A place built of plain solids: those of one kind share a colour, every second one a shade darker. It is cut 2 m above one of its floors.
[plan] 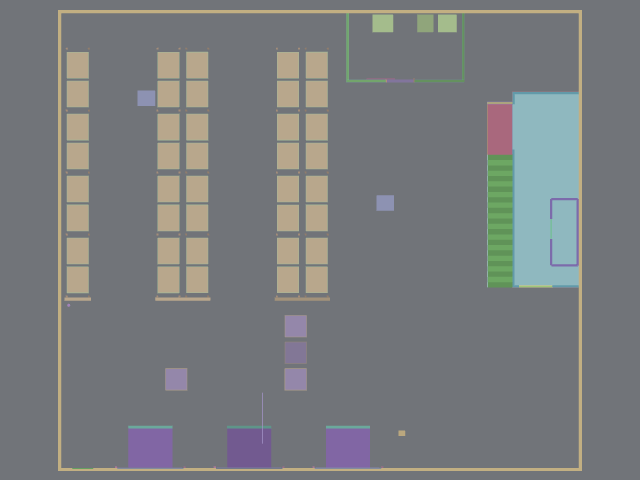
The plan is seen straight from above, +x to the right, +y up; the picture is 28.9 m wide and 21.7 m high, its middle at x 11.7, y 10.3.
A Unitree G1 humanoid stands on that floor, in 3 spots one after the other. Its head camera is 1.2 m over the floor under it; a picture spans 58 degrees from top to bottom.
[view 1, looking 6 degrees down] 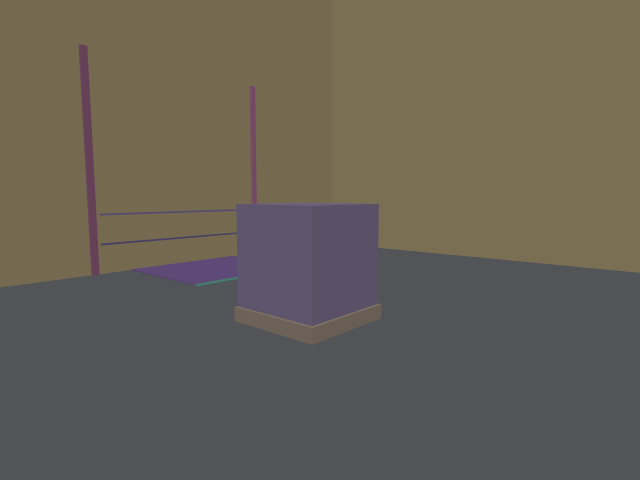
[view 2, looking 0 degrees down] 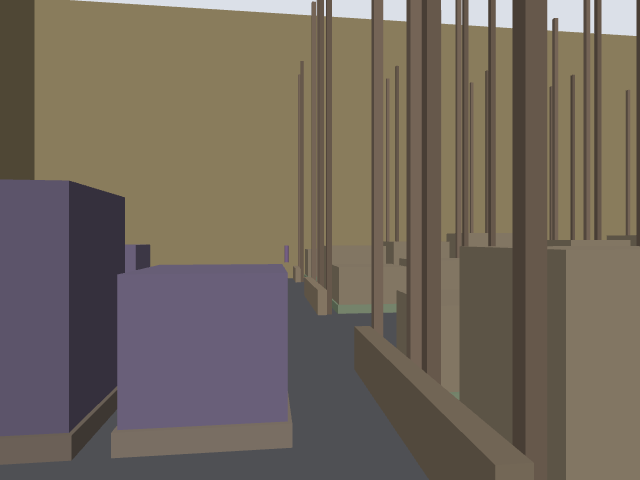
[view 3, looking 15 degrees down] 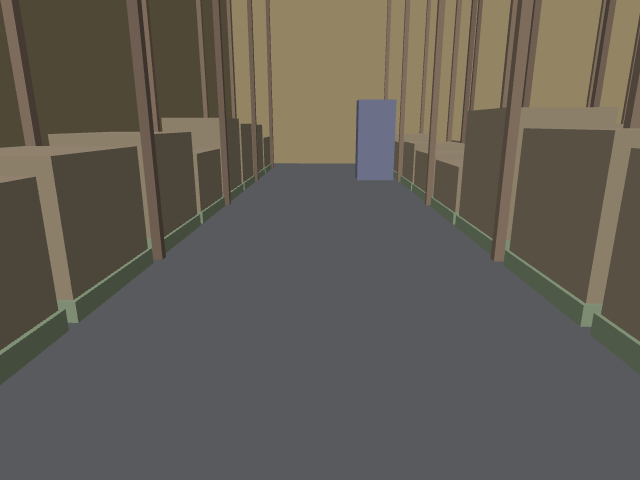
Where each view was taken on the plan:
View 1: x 8.20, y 6.75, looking -139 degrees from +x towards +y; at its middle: lane_load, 3.49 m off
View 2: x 13.60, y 6.75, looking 173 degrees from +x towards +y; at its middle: row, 7.97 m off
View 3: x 2.80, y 6.75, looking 91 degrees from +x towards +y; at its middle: ground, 4.64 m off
